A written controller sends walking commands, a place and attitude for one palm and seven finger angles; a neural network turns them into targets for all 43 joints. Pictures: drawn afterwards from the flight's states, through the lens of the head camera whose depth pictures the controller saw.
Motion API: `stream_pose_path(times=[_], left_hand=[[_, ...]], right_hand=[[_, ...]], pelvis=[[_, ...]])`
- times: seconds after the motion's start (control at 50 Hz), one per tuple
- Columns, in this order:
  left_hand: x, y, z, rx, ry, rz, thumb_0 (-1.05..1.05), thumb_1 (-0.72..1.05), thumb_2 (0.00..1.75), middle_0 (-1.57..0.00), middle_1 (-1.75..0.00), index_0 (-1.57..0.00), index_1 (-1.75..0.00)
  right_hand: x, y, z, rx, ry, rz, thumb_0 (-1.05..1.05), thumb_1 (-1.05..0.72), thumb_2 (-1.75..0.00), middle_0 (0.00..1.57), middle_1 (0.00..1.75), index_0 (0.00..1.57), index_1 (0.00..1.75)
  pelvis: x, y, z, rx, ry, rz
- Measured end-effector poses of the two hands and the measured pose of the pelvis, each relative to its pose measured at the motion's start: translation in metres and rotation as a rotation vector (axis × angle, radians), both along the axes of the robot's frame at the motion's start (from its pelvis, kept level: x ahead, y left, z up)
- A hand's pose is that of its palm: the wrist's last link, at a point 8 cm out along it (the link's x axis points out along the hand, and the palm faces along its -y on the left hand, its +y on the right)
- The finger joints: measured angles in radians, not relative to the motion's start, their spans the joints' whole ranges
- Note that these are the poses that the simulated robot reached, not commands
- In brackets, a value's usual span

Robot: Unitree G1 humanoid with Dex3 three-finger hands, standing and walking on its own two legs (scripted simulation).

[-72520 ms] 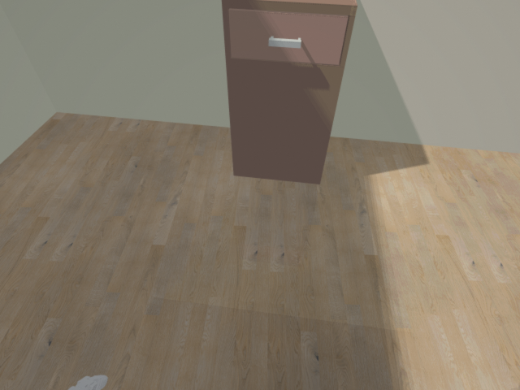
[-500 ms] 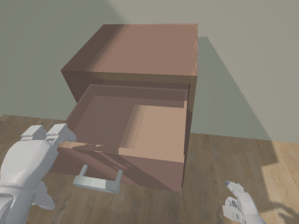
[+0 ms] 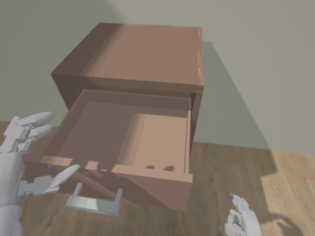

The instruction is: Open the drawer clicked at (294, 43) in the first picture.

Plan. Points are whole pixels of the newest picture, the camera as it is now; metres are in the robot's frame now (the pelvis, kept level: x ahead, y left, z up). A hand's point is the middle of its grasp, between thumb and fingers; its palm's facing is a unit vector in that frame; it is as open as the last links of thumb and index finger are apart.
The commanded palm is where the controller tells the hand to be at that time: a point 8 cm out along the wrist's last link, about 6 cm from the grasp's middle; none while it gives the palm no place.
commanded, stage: draw the hand back to the body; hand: left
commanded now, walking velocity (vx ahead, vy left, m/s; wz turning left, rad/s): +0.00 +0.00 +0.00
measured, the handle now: (96, 197) +0.20 +0.18 +0.00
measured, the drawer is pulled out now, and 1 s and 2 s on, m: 0.29 0.29 0.29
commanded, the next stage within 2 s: step back with the hand held close in 0.48 s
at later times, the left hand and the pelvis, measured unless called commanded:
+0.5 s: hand (49, 173) +0.17 +0.21 +0.17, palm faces +0.41 -0.81 -0.43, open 7.5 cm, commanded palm +0.12 +0.26 +0.19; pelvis +0.00 -0.02 +0.00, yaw +1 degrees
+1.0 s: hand (36, 185) +0.16 +0.23 +0.17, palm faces +0.30 -0.80 -0.53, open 7.4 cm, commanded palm +0.09 +0.28 +0.19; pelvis -0.04 +0.00 -0.01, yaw -1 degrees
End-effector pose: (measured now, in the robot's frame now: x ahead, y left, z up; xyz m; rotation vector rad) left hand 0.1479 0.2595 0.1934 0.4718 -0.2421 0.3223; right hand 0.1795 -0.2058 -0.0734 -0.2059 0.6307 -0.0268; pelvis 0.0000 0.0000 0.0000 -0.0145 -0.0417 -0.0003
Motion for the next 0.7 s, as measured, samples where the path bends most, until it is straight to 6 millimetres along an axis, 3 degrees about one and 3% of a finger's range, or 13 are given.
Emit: stream_pose_path(times=[0.24,0.4,0.7], left_hand=[[-0.01,0.008,0.0,0.018,0.019,0.095,0.0,0.52,0.74,-0.24,-0.54,-0.24,-0.54],[-0.013,-0.004,-0.004,0.0,0.028,0.085,0.0,0.77,0.84,-0.22,-0.38,-0.22,-0.38],[-0.013,-0.003,0.003,0.064,0.004,0.075,0.01,0.88,0.89,-0.22,-0.31,-0.22,-0.31]], right_hand=[[0.01,-0.015,-0.001,0.001,-0.006,-0.025,0.02,-0.9,-0.9,0.2,0.3,0.2,0.3],[0.008,-0.021,-0.001,0.009,-0.017,-0.026,0.01,-0.9,-0.9,0.2,0.3,0.2,0.3],[-0.011,-0.035,-0.007,0.008,0.025,-0.065,0.01,-0.9,-0.9,0.2,0.3,0.2,0.3]], pelvis=[[0.001,-0.01,0.0,0.002,0.007,0.009],[-0.002,-0.017,0.0,0.005,0.004,0.012],[-0.013,-0.022,-0.002,0.0,0.035,0.011]])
